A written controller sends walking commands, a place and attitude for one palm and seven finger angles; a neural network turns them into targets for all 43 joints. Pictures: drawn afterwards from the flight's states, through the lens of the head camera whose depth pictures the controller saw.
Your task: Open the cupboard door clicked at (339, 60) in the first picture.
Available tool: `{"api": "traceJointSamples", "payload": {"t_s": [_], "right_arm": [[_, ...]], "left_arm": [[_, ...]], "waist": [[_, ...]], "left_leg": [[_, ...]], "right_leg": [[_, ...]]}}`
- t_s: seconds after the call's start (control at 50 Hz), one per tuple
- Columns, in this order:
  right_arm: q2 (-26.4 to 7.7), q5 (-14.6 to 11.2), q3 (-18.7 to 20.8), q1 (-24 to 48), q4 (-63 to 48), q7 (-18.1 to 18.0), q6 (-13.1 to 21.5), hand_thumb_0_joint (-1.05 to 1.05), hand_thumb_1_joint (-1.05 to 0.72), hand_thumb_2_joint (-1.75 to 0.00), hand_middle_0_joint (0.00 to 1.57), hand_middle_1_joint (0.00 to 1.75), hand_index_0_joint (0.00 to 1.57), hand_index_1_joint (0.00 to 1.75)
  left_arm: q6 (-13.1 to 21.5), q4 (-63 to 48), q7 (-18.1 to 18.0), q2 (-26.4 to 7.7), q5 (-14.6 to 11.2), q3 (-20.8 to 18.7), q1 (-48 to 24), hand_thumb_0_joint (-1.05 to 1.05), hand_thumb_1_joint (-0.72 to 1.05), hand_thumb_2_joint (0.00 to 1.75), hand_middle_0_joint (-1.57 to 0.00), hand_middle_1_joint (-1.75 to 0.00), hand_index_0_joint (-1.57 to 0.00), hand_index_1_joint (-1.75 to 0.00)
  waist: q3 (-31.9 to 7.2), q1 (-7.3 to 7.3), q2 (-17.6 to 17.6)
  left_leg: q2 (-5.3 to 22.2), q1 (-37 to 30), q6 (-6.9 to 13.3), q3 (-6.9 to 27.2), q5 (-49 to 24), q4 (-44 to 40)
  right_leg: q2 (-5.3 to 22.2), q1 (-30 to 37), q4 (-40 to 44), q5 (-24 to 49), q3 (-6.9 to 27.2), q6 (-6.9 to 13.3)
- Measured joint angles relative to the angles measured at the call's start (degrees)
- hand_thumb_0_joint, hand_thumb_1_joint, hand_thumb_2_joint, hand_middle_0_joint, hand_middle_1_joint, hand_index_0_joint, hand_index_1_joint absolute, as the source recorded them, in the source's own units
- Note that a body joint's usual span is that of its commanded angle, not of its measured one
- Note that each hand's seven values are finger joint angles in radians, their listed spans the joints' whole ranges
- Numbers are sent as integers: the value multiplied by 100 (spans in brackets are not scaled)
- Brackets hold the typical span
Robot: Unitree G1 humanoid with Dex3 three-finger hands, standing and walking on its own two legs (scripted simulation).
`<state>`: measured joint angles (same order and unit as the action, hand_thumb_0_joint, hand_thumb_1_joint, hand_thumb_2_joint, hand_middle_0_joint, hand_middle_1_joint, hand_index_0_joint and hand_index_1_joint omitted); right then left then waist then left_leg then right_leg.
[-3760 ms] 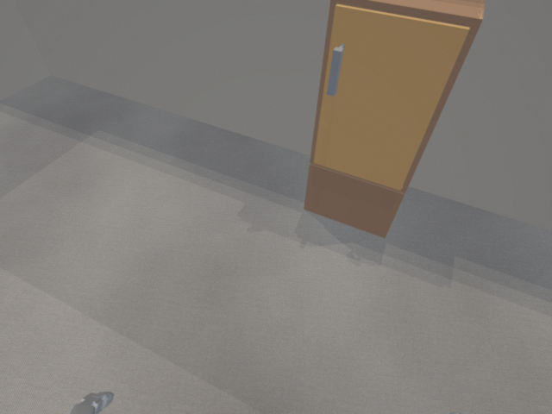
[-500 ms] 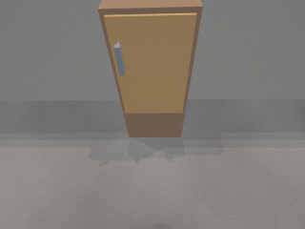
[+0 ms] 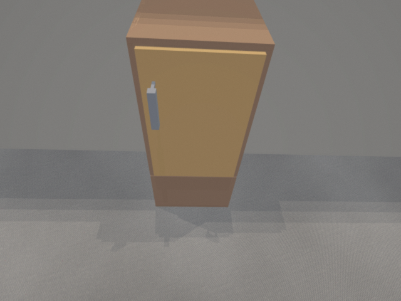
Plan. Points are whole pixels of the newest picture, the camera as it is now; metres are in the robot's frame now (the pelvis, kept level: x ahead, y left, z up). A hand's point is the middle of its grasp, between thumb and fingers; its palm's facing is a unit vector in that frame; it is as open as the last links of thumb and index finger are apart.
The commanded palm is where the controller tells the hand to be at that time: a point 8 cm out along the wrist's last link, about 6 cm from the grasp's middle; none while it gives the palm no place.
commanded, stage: take the last steps up to it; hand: left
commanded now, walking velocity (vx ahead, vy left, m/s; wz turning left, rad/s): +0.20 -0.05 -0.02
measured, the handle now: (154, 105) +0.66 +0.18 -0.01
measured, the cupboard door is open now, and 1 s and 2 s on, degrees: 0 0 0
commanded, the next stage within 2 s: come to a stop and stand still in 0.16 s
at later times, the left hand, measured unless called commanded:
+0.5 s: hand (149, 281) +0.19 +0.12 -0.16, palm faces +0.05 -0.96 -0.26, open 7.1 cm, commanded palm none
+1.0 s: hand out of the picture +0.14 +0.20 -0.17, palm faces +0.07 -0.97 -0.21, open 7.4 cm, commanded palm none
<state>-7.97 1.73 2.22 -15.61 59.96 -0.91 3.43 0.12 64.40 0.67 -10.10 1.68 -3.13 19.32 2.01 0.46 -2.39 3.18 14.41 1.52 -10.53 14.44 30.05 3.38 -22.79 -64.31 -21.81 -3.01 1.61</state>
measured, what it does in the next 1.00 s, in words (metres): walks ahead: right foot, then left foot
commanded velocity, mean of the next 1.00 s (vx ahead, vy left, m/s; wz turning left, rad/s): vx -0.06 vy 0.03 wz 0.00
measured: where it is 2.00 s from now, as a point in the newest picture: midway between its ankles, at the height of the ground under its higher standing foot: outside the picture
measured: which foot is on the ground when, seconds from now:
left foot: down 0.00-0.28, up 0.30-0.78, down 0.80-1.00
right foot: up 0.00-0.24, down 0.26-0.80, up 0.82-1.00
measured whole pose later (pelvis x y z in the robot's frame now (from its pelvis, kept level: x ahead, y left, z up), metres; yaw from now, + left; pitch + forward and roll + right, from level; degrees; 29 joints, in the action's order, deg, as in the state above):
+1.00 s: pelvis +0.12 +0.01 +0.01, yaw +1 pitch +0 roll +0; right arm -8.1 1.1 1.1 -8.0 58.0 -1.7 -1.1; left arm -2.5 60.2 -1.6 -12.1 1.1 -2.7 12.2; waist 4.1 -1.8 -2.6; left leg -0.3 12.2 2.4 -4.9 13.0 25.4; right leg 2.7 -18.9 -49.0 -26.1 -0.5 -1.2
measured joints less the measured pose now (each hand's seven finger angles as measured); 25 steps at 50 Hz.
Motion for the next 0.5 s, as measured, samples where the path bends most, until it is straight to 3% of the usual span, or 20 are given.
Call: {"api": "traceJointSamples", "payload": {"t_s": [0.12, 0.26, 0.3, 0.36, 0.5], "right_arm": [[116, -17, -35, -422, 337, -14, -50, 0, -92, -90, 20, 30, 20, 30], [173, 0, 22, -701, 561, 29, -188, 0, -91, -90, 20, 30, 20, 30], [114, -38, 25, -681, 620, 41, -250, 0, -91, -90, 20, 30, 20, 30], [59, -81, -2, -518, 623, 9, -366, 0, -91, -90, 20, 30, 20, 30], [-86, -139, 50, 244, 290, -76, -531, 0, -91, -90, 20, 30, 19, 30]], "left_arm": [[7, -309, -39, 46, -6, -31, -425, 1, 92, 90, -20, -30, -20, -30], [85, -438, -32, 50, -1, -35, -695, 1, 93, 90, -19, -30, -20, -30], [197, -421, -58, 152, 15, -8, -763, 1, 93, 90, -19, -30, -20, -30], [288, -430, -183, 230, -51, 24, -804, 0, 94, 89, -20, -30, -20, -30], [119, -448, -327, 188, -44, 71, -967, 0, 96, 89, -20, -30, -20, -30]], "waist": [[0, 38, 95], [51, 186, 258], [101, 181, 469], [114, 142, 551], [237, -9, 418]], "left_leg": [[-117, -631, -50, -50, -110, -773], [17, -886, -347, -71, 535, -315], [209, -656, -273, 96, 1054, 450], [136, -76, -207, 496, 1510, 1693], [-75, 692, -352, 784, 1296, 2099]], "right_leg": [[221, -462, 1152, 481, -126, -146], [138, 168, 3014, 850, -319, -111], [-19, 228, 2887, 829, -448, 103], [-115, 466, 3036, 617, -596, 217], [-173, 842, 3661, 802, -646, 272]]}}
